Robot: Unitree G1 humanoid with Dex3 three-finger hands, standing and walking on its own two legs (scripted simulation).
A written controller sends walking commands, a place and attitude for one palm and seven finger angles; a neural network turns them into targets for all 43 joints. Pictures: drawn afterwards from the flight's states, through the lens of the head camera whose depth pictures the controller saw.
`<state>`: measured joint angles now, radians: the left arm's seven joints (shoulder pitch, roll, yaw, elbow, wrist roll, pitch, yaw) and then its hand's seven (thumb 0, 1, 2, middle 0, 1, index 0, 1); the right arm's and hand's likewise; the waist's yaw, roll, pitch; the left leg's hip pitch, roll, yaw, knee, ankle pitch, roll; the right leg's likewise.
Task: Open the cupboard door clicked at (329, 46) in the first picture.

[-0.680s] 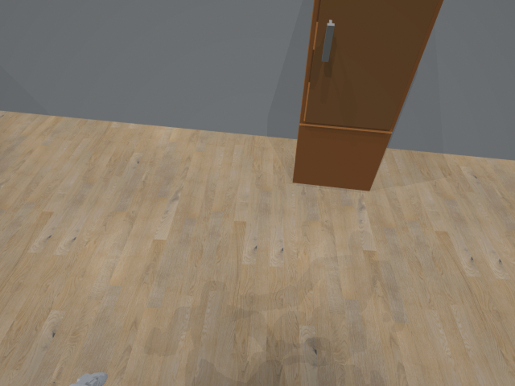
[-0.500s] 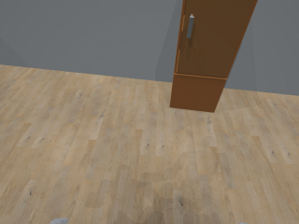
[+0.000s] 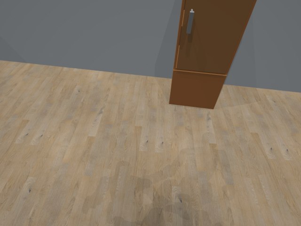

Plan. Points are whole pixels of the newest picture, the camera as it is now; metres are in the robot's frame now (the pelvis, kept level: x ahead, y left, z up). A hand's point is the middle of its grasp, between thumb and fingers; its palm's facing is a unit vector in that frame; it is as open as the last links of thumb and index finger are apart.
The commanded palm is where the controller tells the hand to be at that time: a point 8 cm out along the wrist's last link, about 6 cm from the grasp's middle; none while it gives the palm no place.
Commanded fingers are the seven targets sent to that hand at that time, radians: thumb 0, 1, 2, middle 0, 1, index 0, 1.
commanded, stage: stand and wait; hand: left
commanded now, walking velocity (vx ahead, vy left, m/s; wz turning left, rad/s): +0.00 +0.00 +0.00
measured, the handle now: (190, 21) +1.26 -0.18 +0.02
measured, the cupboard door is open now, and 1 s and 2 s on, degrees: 0 0 0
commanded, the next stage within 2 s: look at it before walking up in 0.14 s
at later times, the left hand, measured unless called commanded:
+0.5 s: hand out of the picture +0.07 +0.25 -0.15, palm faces -0.02 -0.94 -0.33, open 7.4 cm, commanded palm none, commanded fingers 0.00 0.90 0.90 -0.20 -0.30 -0.20 -0.30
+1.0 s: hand out of the picture +0.07 +0.24 -0.16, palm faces -0.03 -0.94 -0.33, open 7.4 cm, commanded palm none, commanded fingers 0.00 0.90 0.90 -0.20 -0.30 -0.20 -0.30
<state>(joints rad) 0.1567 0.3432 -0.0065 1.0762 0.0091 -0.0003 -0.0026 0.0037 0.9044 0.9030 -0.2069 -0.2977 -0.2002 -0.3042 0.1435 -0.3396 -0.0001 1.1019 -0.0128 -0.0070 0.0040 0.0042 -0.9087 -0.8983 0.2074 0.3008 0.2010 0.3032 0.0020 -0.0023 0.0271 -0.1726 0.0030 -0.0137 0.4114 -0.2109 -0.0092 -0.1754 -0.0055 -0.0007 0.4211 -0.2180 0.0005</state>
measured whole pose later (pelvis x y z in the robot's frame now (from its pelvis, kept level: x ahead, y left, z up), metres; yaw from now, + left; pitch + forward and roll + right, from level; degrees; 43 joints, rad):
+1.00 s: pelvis +0.00 +0.00 +0.00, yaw -2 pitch -1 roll +0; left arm 0.16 0.33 0.00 1.07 0.01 0.02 0.01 0.00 0.91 0.90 -0.21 -0.30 -0.20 -0.30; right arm 0.11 -0.32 0.00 1.09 -0.01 0.00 -0.01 0.00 -0.91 -0.90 0.21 0.30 0.20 0.30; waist 0.02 0.00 0.03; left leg -0.16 0.01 0.02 0.40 -0.22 -0.01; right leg -0.18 0.01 0.03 0.42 -0.21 0.00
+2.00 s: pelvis +0.24 -0.01 +0.00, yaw -35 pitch -1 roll -2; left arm 0.29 0.27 0.12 0.96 0.04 0.01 -0.03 0.00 0.91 0.90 -0.20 -0.30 -0.19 -0.30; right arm 0.25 -0.14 -0.03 0.95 -0.02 -0.08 -0.02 0.00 -0.92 -0.90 0.21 0.30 0.20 0.30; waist 0.04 -0.05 0.02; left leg -0.20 0.06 0.20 0.49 -0.27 0.04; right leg -0.54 -0.03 -0.01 1.27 -0.26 0.00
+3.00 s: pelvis +0.46 -0.16 -0.01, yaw -70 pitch +0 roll -1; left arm 0.32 0.25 0.10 0.96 0.02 0.06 -0.02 0.00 0.91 0.90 -0.20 -0.30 -0.20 -0.30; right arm 0.13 -0.17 -0.01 0.87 -0.02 0.00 -0.01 0.00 -0.91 -0.90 0.21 0.30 0.20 0.30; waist 0.07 -0.06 0.03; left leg -0.23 0.07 0.14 0.52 -0.29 0.02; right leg -0.48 0.04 0.02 1.02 -0.45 0.04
